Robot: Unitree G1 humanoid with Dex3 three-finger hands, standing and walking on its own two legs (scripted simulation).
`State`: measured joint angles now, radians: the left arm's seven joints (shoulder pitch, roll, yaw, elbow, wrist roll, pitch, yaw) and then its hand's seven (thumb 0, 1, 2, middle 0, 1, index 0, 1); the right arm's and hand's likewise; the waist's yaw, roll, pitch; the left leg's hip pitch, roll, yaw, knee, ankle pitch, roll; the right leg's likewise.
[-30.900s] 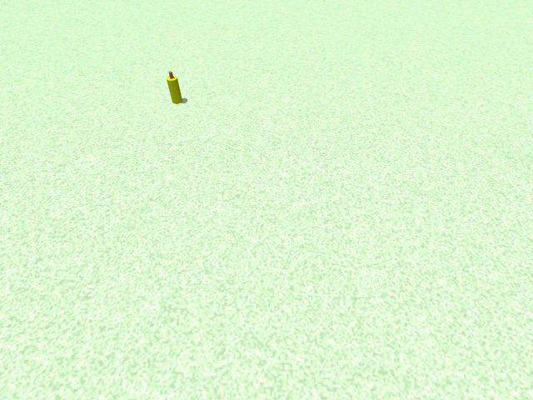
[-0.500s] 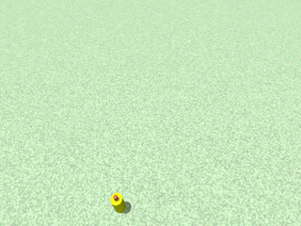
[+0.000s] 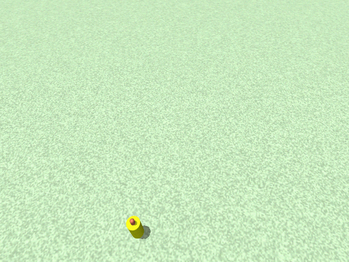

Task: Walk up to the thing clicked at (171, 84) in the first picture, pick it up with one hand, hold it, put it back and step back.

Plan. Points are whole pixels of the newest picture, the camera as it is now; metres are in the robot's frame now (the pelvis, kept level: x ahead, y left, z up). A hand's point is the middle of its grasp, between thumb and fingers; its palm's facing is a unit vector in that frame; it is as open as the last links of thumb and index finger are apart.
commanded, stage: step back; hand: left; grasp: from the side
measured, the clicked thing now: (135, 226) +0.38 +0.21 -0.67
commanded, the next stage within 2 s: none
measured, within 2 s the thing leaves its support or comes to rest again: neither
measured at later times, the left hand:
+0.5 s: hand out of the picture +0.05 +0.30 -0.18, palm faces -0.02 -0.93 -0.36, open 7.4 cm
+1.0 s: hand out of the picture -0.09 +0.28 -0.15, palm faces -0.05 -0.91 -0.42, open 7.4 cm
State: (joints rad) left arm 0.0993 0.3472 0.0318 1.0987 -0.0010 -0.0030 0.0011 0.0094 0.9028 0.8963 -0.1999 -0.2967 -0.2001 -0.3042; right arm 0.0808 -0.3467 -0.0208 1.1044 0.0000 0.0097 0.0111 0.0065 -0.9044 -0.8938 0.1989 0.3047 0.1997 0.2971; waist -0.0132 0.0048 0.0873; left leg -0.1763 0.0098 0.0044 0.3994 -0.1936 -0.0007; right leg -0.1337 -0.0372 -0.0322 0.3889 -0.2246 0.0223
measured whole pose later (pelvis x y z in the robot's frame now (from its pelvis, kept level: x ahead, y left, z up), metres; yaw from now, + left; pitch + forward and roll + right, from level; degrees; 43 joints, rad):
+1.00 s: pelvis -0.21 +0.02 -0.02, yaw -2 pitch -1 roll +1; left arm 0.16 0.35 0.07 0.79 0.04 0.03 0.01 0.01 0.90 0.90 -0.20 -0.30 -0.20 -0.30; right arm 0.16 -0.41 -0.05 0.86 0.01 0.04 -0.02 0.01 -0.91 -0.89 0.20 0.30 0.20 0.30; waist 0.01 0.02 0.16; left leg -0.39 -0.09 -0.10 1.02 -0.51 -0.01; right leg -0.33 0.00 0.04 0.62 -0.27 -0.01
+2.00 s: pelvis -0.55 +0.01 -0.02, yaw -1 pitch -3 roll +0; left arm 0.13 0.40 0.07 0.83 0.01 0.07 0.02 0.01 0.90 0.90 -0.20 -0.30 -0.20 -0.30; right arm 0.17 -0.36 -0.04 0.87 -0.04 0.04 0.00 0.01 -0.90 -0.89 0.20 0.31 0.20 0.30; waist 0.00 -0.03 0.16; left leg -0.32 -0.01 -0.01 0.61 -0.25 0.03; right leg -0.49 0.10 0.13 1.20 -0.51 -0.01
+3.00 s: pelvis -0.61 -0.01 -0.02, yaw +2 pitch -3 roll +1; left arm 0.16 0.36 0.04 0.98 0.01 -0.02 -0.01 0.01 0.90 0.90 -0.20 -0.30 -0.20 -0.30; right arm 0.18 -0.37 -0.06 1.02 -0.03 -0.01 0.00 0.01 -0.91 -0.89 0.20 0.30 0.20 0.30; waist 0.02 -0.01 0.10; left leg -0.29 0.01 0.00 0.58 -0.22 -0.01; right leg -0.23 -0.05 -0.04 0.65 -0.36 0.00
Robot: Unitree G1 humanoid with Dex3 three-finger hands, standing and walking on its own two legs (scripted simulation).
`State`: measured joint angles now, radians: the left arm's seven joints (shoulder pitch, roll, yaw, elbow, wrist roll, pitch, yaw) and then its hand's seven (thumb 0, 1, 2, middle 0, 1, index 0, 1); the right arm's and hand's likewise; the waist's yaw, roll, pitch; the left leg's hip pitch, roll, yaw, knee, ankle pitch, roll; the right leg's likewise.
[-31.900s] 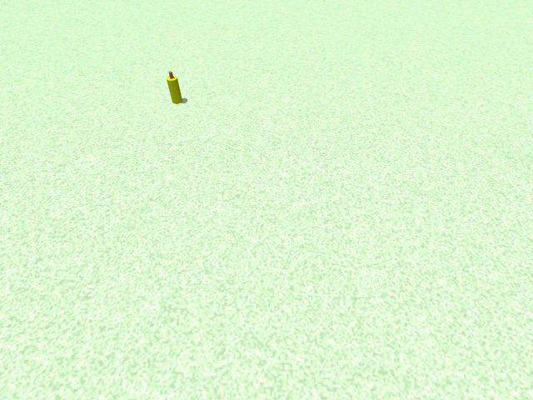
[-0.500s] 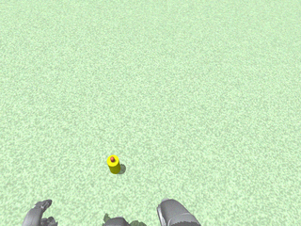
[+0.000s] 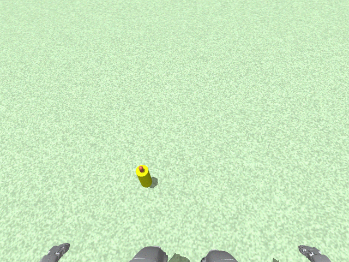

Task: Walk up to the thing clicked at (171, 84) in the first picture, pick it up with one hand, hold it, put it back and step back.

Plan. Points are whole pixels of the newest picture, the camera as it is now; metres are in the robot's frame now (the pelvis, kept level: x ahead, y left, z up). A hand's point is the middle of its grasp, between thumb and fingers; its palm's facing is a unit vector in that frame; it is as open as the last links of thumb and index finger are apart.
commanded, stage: step back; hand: left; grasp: from the side
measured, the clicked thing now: (143, 175) +0.58 +0.21 -0.65
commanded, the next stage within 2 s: none
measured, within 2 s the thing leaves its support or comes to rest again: neither
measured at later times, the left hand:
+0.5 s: hand out of the picture -0.07 +0.25 -0.16, palm faces -0.06 -0.91 -0.41, open 7.4 cm
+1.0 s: hand out of the picture -0.23 +0.25 -0.15, palm faces +0.03 -0.92 -0.38, open 7.4 cm
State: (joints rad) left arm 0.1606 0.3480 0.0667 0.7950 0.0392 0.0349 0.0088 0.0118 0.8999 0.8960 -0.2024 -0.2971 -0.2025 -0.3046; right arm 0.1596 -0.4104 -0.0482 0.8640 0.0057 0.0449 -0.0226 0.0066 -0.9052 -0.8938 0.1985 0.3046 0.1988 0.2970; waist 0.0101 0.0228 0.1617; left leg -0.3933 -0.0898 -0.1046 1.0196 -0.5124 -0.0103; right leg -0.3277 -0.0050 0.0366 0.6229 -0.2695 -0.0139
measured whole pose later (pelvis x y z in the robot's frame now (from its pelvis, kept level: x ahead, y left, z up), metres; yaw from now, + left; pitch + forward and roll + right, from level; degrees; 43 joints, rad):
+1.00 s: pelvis -0.34 -0.03 +0.00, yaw +2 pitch -3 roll +0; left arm 0.13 0.40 0.07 0.83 0.01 0.07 0.02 0.01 0.90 0.90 -0.20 -0.30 -0.20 -0.30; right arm 0.17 -0.36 -0.04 0.87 -0.04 0.04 0.00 0.01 -0.90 -0.89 0.20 0.31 0.20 0.30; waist 0.00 -0.03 0.16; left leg -0.32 -0.01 -0.01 0.61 -0.25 0.03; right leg -0.49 0.10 0.13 1.20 -0.51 -0.01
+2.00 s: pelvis -0.40 -0.04 +0.00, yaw +4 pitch -3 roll +1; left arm 0.16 0.36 0.04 0.98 0.01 -0.02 -0.01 0.01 0.90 0.90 -0.20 -0.30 -0.20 -0.30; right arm 0.18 -0.37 -0.06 1.02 -0.03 -0.01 0.00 0.01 -0.91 -0.89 0.20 0.30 0.20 0.30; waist 0.02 -0.01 0.10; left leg -0.29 0.01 0.00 0.58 -0.22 -0.01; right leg -0.23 -0.05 -0.04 0.65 -0.36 0.00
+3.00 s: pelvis -0.40 -0.03 +0.02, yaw +3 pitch -3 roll +0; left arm 0.12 0.36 0.00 1.15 0.02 -0.02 -0.02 0.01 0.90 0.90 -0.20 -0.30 -0.20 -0.30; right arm 0.11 -0.34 -0.01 1.16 -0.01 -0.01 0.02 0.01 -0.91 -0.89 0.20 0.30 0.20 0.30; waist -0.01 0.00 0.05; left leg -0.17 0.02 0.02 0.33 -0.12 0.00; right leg -0.08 -0.03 -0.02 0.32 -0.19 0.03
